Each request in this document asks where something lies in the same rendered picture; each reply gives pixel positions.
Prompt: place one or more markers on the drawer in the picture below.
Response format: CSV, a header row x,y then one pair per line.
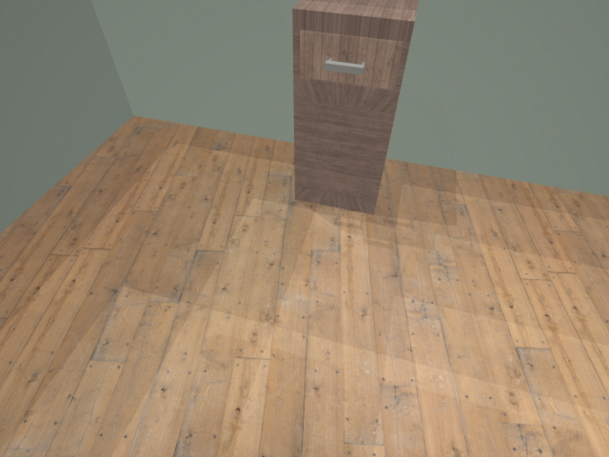
x,y
382,58

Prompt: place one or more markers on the handle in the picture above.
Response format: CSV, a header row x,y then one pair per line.
x,y
344,67

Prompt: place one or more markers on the cabinet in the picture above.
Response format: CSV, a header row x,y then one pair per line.
x,y
342,131

